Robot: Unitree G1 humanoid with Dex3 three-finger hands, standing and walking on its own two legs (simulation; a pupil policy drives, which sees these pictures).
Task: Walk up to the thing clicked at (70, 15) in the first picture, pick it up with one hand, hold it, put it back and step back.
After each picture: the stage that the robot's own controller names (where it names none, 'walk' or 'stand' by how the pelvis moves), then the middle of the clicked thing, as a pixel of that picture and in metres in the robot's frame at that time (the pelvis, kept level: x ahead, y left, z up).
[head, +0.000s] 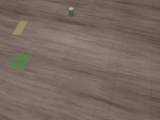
stand; (71, 12) +2.05 +0.15 -0.72
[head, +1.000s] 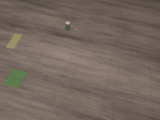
walk; (67, 26) +1.92 +0.13 -0.72
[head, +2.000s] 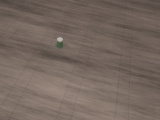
walk; (59, 43) +1.29 +0.16 -0.72
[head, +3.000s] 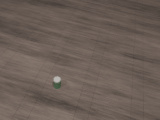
walk; (57, 82) +0.81 +0.16 -0.72
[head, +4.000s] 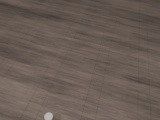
walk; (49, 119) +0.48 +0.19 -0.72
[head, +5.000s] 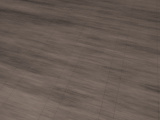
stand; out of the picture +0.35 +0.17 -0.70
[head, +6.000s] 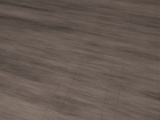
stand; out of the picture +0.30 +0.17 -0.72
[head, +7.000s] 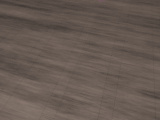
stand; out of the picture +0.32 +0.18 -0.73
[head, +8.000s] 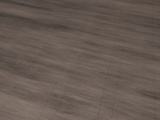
stand; out of the picture +0.32 +0.18 -0.73
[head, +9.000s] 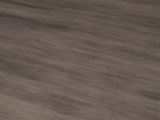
stand; out of the picture +0.30 +0.18 -0.73
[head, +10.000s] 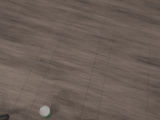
go down; (45, 112) +0.34 +0.19 -0.60
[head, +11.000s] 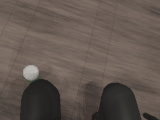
go down; (32, 75) +0.38 +0.23 -0.31
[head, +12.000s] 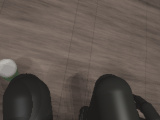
close in; (8, 70) +0.37 +0.25 -0.26
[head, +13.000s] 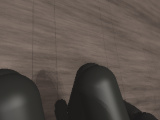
close; out of the picture +0.36 +0.27 -0.21
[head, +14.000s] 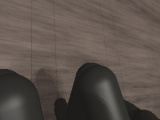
close; out of the picture +0.36 +0.27 -0.21
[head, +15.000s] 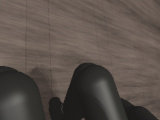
lift; out of the picture +0.34 +0.27 -0.22
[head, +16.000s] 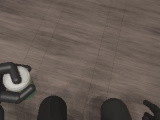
lift; (21, 84) +0.31 +0.21 -0.01
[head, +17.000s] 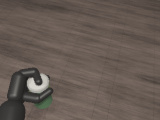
hold; (40, 91) +0.31 +0.15 +0.00
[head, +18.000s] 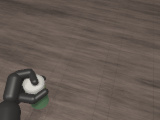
hold; (36, 92) +0.32 +0.17 +0.00
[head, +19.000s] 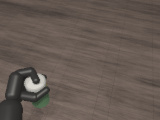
hold; (38, 91) +0.32 +0.17 +0.00
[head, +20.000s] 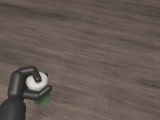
crouch; (39, 89) +0.33 +0.16 +0.00
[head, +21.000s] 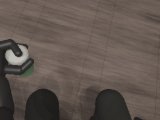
crouch; (21, 61) +0.40 +0.22 -0.10
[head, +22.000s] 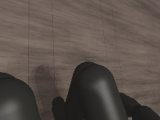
lower; out of the picture +0.39 +0.31 -0.22
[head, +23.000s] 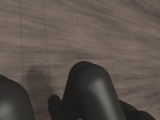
lower; out of the picture +0.40 +0.30 -0.22
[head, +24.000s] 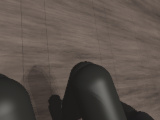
lower; out of the picture +0.39 +0.30 -0.22
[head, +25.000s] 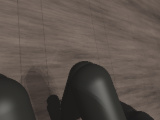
lower; out of the picture +0.39 +0.30 -0.22
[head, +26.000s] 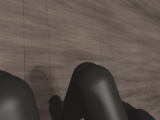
open; out of the picture +0.38 +0.29 -0.22
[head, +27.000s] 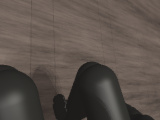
rise; out of the picture +0.38 +0.28 -0.22
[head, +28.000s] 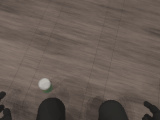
walk; (45, 85) +0.41 +0.21 -0.48
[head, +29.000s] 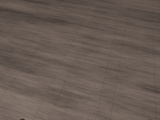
stand; out of the picture +0.36 +0.18 -0.66
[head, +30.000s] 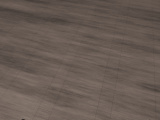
stand; out of the picture +0.36 +0.19 -0.67
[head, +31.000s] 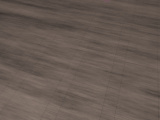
stand; out of the picture +0.38 +0.17 -0.71
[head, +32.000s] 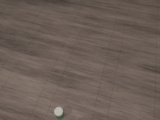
walk; (59, 113) +0.41 +0.19 -0.70
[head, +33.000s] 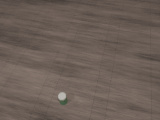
walk; (62, 98) +0.55 +0.19 -0.71
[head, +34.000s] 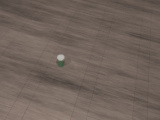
walk; (61, 60) +0.88 +0.15 -0.69
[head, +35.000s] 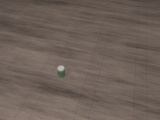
stand; (61, 71) +0.94 +0.21 -0.70
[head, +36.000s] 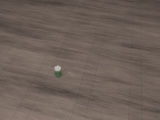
stand; (58, 71) +0.95 +0.23 -0.72
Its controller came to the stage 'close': yes
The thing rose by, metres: 0.70
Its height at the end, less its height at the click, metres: +0.00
